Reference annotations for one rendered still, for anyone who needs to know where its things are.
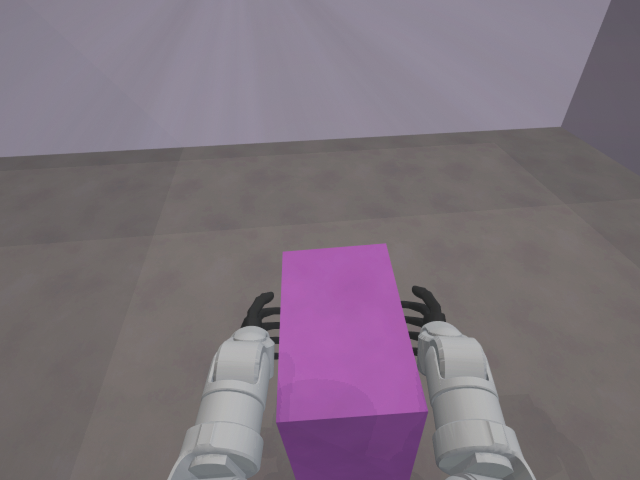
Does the carton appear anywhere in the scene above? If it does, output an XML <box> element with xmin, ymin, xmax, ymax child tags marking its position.
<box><xmin>276</xmin><ymin>243</ymin><xmax>428</xmax><ymax>480</ymax></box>

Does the right robot hand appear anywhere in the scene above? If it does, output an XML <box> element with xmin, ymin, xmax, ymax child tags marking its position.
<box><xmin>401</xmin><ymin>286</ymin><xmax>446</xmax><ymax>356</ymax></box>

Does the robot left forearm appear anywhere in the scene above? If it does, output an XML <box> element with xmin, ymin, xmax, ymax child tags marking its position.
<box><xmin>167</xmin><ymin>326</ymin><xmax>275</xmax><ymax>480</ymax></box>

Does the left robot hand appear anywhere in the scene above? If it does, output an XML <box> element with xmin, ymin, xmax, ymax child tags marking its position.
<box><xmin>241</xmin><ymin>292</ymin><xmax>281</xmax><ymax>359</ymax></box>

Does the robot right forearm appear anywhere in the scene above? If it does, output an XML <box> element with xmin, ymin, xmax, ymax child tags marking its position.
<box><xmin>417</xmin><ymin>321</ymin><xmax>536</xmax><ymax>480</ymax></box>

